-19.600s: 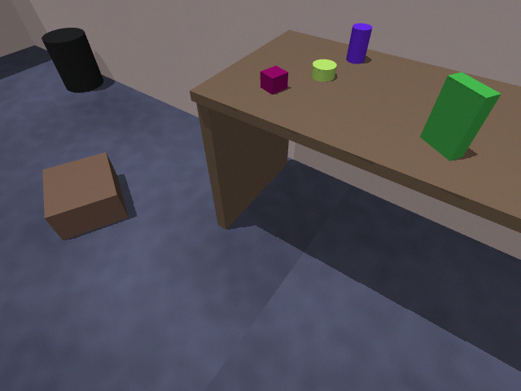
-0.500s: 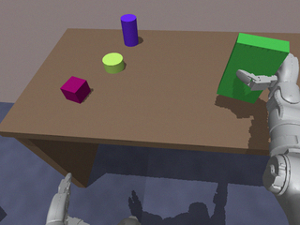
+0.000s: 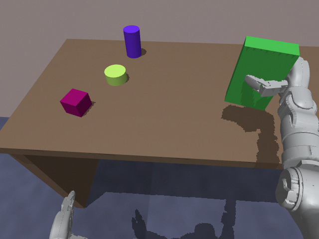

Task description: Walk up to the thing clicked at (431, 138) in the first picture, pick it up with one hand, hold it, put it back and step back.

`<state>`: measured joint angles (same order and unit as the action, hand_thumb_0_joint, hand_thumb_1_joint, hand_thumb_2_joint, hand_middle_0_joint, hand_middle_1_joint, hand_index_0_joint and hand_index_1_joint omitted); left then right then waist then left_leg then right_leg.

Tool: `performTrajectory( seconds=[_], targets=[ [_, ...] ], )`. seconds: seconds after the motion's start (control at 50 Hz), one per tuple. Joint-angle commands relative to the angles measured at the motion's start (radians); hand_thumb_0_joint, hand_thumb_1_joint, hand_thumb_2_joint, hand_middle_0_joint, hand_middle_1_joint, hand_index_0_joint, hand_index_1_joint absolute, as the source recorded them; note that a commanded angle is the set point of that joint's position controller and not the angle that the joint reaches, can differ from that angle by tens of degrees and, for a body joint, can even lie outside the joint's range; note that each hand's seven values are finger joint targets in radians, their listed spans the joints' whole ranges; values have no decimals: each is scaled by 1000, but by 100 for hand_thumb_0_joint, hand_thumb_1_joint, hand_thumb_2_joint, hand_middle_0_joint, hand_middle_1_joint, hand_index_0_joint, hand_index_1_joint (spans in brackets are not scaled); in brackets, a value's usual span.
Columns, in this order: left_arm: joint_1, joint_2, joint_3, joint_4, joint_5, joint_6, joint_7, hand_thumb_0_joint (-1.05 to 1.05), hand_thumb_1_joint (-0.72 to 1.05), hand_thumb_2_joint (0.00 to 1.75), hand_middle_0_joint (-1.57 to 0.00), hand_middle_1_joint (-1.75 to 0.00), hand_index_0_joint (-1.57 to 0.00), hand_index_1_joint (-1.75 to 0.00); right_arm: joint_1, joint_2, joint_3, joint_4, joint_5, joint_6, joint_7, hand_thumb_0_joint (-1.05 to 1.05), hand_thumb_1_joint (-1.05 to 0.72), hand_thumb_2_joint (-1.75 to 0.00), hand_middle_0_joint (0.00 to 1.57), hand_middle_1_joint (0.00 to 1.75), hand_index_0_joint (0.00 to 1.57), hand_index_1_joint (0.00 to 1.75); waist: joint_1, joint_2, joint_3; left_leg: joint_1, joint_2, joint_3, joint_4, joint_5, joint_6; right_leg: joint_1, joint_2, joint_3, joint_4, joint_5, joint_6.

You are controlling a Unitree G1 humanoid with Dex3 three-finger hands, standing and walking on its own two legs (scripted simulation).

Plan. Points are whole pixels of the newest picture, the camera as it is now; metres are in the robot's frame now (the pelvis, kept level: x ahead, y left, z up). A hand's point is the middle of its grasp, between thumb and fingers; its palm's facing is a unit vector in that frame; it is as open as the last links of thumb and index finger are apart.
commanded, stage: lift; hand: right
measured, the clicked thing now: (256, 76) +0.48 -0.18 +0.17
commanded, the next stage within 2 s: hold in 1.30 s
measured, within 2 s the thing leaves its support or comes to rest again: neither
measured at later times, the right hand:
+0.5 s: hand (288, 60) +0.40 -0.19 +0.27, palm faces +0.17 +0.99 -0.02, open 8.9 cm
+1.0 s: hand (307, 56) +0.36 -0.18 +0.30, palm faces +0.19 +0.98 -0.01, open 8.9 cm
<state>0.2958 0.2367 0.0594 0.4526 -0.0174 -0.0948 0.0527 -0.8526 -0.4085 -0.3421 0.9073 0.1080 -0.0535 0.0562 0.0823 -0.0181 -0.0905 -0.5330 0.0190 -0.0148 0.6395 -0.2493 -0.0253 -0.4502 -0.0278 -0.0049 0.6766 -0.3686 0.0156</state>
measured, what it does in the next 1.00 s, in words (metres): stands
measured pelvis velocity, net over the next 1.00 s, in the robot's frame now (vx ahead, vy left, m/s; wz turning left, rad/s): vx -0.01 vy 0.01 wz -0.04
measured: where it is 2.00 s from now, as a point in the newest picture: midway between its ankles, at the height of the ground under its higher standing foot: outside the picture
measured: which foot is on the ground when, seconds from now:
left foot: down 0.00-1.00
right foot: down 0.00-1.00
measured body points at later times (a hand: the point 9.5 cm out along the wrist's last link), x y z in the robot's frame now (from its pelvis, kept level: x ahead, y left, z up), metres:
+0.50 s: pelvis +0.00 +0.01 +0.01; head -0.02 +0.04 +0.46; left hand +0.16 +0.27 -0.07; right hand +0.39 -0.24 +0.27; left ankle +0.04 +0.14 -0.72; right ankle -0.02 -0.13 -0.72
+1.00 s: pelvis -0.01 +0.01 +0.01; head -0.05 +0.05 +0.46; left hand +0.16 +0.27 -0.06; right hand +0.34 -0.23 +0.31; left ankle +0.04 +0.14 -0.72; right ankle -0.02 -0.13 -0.72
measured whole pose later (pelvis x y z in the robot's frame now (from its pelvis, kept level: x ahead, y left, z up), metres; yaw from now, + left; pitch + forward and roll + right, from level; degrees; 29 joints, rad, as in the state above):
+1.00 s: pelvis -0.01 +0.01 +0.01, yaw -2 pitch -2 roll -1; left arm 0.27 0.26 0.08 0.58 -0.04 -0.15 0.03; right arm -0.65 -0.35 -0.33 0.15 0.21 0.60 0.04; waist 0.00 -0.07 -0.07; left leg -0.29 0.04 0.02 0.54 -0.22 -0.01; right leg -0.20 -0.01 0.03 0.52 -0.29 0.03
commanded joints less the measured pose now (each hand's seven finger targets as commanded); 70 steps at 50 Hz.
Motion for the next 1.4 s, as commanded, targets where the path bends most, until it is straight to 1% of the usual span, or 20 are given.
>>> performTrajectory(
  seconds=[0.0, 0.06, 0.1, 0.2, 0.26, 0.4, 0.46, 0.5, 0.58, 0.64, 0.72, 0.82, 0.88, 0.98, 1.04, 1.1, 1.2, 1.3, 1.34, 1.38],
  targets=[
    [-49, 146, 74, -196, -8, -61, 16, 0, -54, 5, -5, -5, -5, -5, -498, -229, -13, -341, 27, -34, -2, 0, -33, -130, 131, 143, 134, 143, -22, -31, -433, 295, -22, 51, -42, 351, 32, 173, 23, -11, -87, 430, -7],
    [-21, 128, 68, -139, -10, -50, 12, 0, -53, 4, -4, -5, -5, -5, -451, -243, -30, -382, 31, 12, -9, 0, -36, -131, 133, 143, 136, 143, -41, -44, -353, 287, -15, 45, -68, 303, 32, 144, 31, -20, -116, 355, -15],
    [-31, 95, 45, -149, -9, -55, 5, 0, -54, 4, -4, -5, -5, -5, -444, -186, 2, -448, 39, 39, -4, 0, -34, -131, 133, 144, 136, 144, -41, -52, -341, 269, -21, 55, -79, 276, 32, 177, 22, -13, -126, 360, -11],
    [-67, 163, 101, -144, -12, -58, 10, 0, -53, 4, -4, -5, -5, -4, -388, -212, -17, -579, 54, 127, 4, 0, -38, -131, 135, 144, 138, 144, -57, 4, -341, 314, -14, 55, -91, 302, 26, 191, 28, -16, -142, 360, -21],
    [-67, 123, 70, -104, -16, -57, 5, 0, -53, 4, -4, -5, -4, -4, -364, -146, 12, -627, 69, 193, 4, 0, -39, -129, 135, 143, 137, 143, -67, -9, -290, 293, -18, 65, -104, 270, 28, 214, 23, -9, -155, 359, -18],
    [-89, 144, 79, -73, -19, -60, 3, 0, -53, 4, -3, -5, -4, -4, -301, -170, -13, -715, 80, 319, 0, 0, -37, -127, 134, 142, 137, 142, -73, 27, -265, 328, -9, 68, -138, 213, 20, 230, 34, -15, -186, 279, -28],
    [-109, 104, 44, -42, -23, -62, -7, 0, -53, 4, -3, -5, -4, -4, -290, -150, -3, -775, 86, 369, 0, 0, -34, -127, 134, 143, 137, 143, -81, -6, -212, 316, -1, 63, -154, 192, 18, 226, 42, -22, -193, 254, -31],
    [-118, 163, 96, -52, -22, -68, -1, 0, -54, 5, -3, -4, -3, -4, -304, -174, -21, -834, 91, 397, -6, 0, -35, -127, 135, 143, 137, 143, -73, 23, -239, 321, -5, 67, -158, 192, 17, 252, 39, -17, -200, 254, -33],
    [-117, 127, 69, -37, -25, -73, -6, 0, -55, 5, -3, -4, -3, -4, -287, -169, -25, -853, 95, 449, -11, 0, -35, -128, 136, 144, 139, 144, -79, 23, -210, 331, 0, 69, -169, 187, 14, 249, 45, -16, -201, 247, -37],
    [-139, 99, 33, -46, -26, -80, -12, 0, -55, 5, -3, -4, -2, -4, -286, -162, -22, -883, 97, 477, -14, 0, -35, -128, 137, 145, 140, 145, -92, 17, -193, 339, 2, 69, -181, 158, 14, 237, 48, -16, -211, 227, -37],
    [-160, 152, 78, -73, -27, -92, -10, 0, -55, 5, -3, -4, -2, -4, -291, -178, -34, -920, 98, 512, -19, 0, -34, -127, 136, 143, 138, 143, -82, 24, -208, 339, -2, 75, -188, 119, 15, 255, 47, -9, -228, 193, -38],
    [-158, 119, 42, -28, -29, -100, -21, 0, -56, 6, -3, -3, -2, -4, -263, -161, -25, -941, 106, 562, -16, 0, -34, -127, 135, 143, 138, 143, -91, 11, -160, 322, 0, 77, -202, 87, 15, 236, 51, -6, -239, 169, -38],
    [-180, 173, 89, -71, -28, -114, -14, 0, -56, 6, -3, -3, -2, -4, -281, -186, -47, -960, 107, 581, -19, 0, -36, -128, 136, 144, 139, 144, -77, 44, -193, 333, 0, 78, -210, 66, 13, 256, 50, -2, -244, 147, -41],
    [-161, 145, 74, -32, -33, -123, -12, 0, -56, 6, -3, -3, -2, -4, -262, -177, -56, -967, 120, 606, -21, 0, -35, -127, 136, 143, 138, 143, -90, 38, -181, 343, 6, 74, -207, 111, 12, 259, 54, -3, -231, 193, -41],
    [-170, 100, 20, -42, -31, -121, -20, 0, -57, 6, -3, -3, -2, -4, -278, -170, -41, -993, 110, 618, -22, 0, -37, -130, 137, 146, 140, 146, -98, 27, -192, 359, 7, 75, -201, 138, 12, 254, 57, -6, -227, 219, -38],
    [-180, 156, 73, -49, -31, -125, -17, 0, -57, 6, -3, -3, -2, -4, -277, -184, -50, -991, 111, 636, -24, 0, -34, -130, 136, 145, 139, 145, -89, 28, -173, 343, 1, 84, -205, 106, 14, 255, 54, 3, -241, 190, -36],
    [-170, 155, 80, -29, -35, -135, -23, 0, -56, 6, -3, -4, -3, -4, -281, -172, -40, -1030, 121, 657, -18, 0, -36, -129, 135, 144, 138, 144, -83, 2, -163, 328, -4, 90, -209, 74, 19, 260, 50, 10, -251, 164, -33],
    [-179, 115, 27, -13, -34, -135, -29, 0, -57, 6, -3, -4, -3, -5, -276, -170, -35, -1036, 121, 683, -14, 0, -34, -130, 135, 145, 138, 145, -93, 4, -163, 335, -1, 88, -215, 71, 18, 249, 55, 8, -248, 170, -33],
    [-194, 158, 72, -12, -35, -142, -22, 0, -57, 6, -3, -4, -3, -4, -268, -196, -61, -1047, 124, 692, -16, 0, -36, -129, 135, 144, 138, 144, -94, 18, -172, 337, -1, 90, -212, 79, 17, 263, 52, 11, -249, 176, -34],
    [-186, 154, 64, -15, -34, -143, -25, 0, -57, 6, -3, -4, -3, -4, -276, -193, -55, -1059, 125, 699, -14, 0, -36, -130, 135, 145, 138, 145, -92, 12, -182, 341, 0, 90, -207, 105, 18, 268, 54, 11, -242, 203, -32]
  ],
)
